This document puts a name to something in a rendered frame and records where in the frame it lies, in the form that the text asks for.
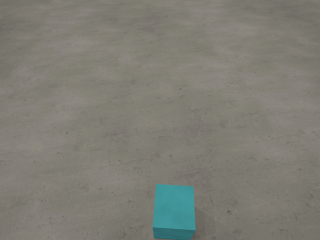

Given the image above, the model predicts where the carton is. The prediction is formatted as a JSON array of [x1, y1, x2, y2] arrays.
[[152, 184, 196, 240]]

